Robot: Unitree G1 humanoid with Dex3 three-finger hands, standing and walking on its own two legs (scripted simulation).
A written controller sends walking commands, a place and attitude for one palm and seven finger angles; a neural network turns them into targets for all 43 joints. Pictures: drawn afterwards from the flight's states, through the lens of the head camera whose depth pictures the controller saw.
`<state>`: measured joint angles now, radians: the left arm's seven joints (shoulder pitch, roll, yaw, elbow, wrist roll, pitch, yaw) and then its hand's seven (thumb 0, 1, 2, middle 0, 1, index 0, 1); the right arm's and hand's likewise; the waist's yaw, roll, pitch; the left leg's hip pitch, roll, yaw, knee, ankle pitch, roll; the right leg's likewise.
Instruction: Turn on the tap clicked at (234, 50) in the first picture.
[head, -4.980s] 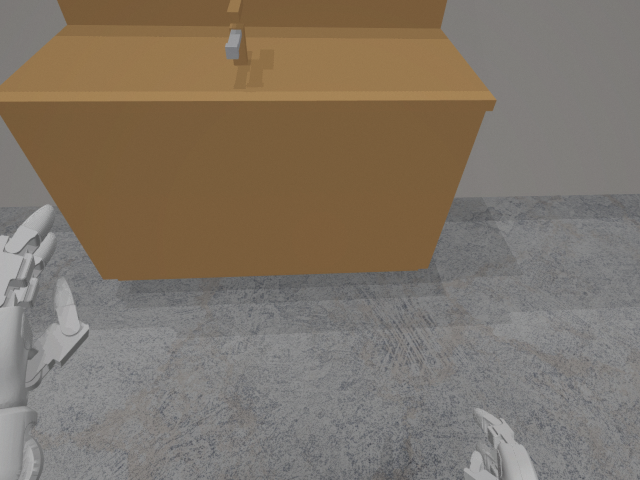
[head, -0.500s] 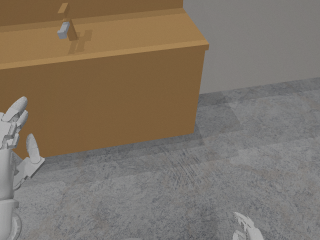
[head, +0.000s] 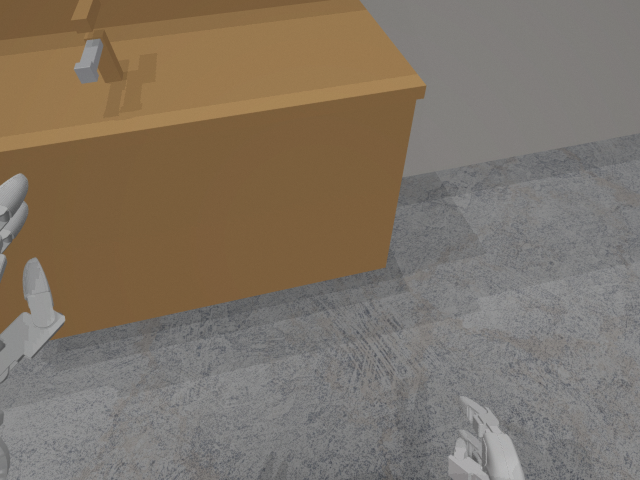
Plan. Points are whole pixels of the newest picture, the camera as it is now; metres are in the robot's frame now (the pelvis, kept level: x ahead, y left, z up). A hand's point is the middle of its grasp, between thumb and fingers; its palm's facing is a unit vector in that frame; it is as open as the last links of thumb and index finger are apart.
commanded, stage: take the last steps up to it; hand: left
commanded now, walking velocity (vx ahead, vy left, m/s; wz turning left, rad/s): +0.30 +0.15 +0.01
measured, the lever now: (86, 72) +0.75 +0.47 +0.12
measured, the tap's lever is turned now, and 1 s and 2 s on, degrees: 0 0 0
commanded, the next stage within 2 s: come to a stop and stand still in 1.36 s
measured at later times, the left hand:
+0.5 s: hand (42, 205) +0.34 +0.30 +0.19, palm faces +0.40 -0.81 -0.43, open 7.4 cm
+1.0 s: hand (73, 153) +0.43 +0.31 +0.19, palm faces +0.34 -0.83 -0.44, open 7.4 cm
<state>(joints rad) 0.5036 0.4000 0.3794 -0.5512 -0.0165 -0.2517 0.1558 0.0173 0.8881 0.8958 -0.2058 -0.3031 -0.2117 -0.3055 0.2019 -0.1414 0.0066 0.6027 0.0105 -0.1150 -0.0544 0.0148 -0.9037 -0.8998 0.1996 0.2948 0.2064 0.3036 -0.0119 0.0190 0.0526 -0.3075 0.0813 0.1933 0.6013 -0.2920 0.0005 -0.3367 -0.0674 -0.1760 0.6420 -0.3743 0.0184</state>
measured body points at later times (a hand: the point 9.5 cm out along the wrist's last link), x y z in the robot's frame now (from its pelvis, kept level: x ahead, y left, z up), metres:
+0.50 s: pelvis +0.10 +0.07 +0.00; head +0.14 +0.07 +0.45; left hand +0.32 +0.34 +0.21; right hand +0.28 -0.17 -0.08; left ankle +0.16 +0.19 -0.73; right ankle +0.07 -0.04 -0.66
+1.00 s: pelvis +0.21 +0.10 +0.00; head +0.24 +0.10 +0.45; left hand +0.41 +0.36 +0.21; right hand +0.36 -0.18 -0.08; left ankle +0.29 +0.22 -0.72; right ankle +0.16 -0.02 -0.73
